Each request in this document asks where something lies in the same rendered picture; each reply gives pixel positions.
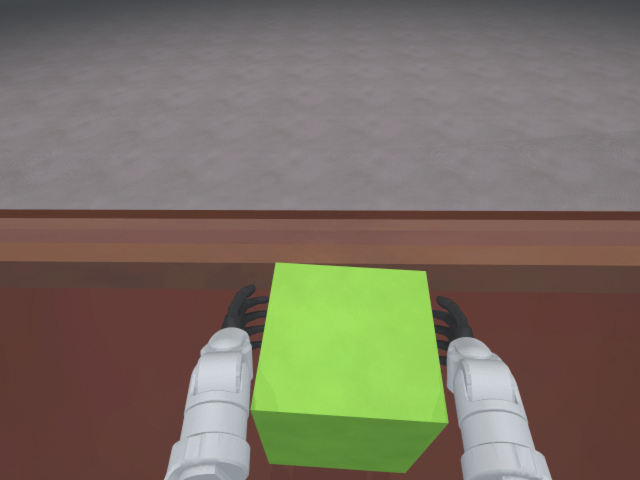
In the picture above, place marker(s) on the robot left hand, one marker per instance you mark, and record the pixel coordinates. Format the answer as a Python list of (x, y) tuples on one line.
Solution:
[(236, 317)]

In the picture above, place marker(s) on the robot right hand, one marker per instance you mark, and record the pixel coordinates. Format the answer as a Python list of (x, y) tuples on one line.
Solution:
[(457, 322)]

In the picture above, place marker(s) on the carton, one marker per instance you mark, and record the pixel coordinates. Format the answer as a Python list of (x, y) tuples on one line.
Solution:
[(348, 374)]

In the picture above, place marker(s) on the robot left forearm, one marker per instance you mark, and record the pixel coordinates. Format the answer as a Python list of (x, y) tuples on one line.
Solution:
[(212, 444)]

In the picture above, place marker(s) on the robot right forearm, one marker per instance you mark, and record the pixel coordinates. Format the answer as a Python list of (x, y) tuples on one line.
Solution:
[(496, 438)]

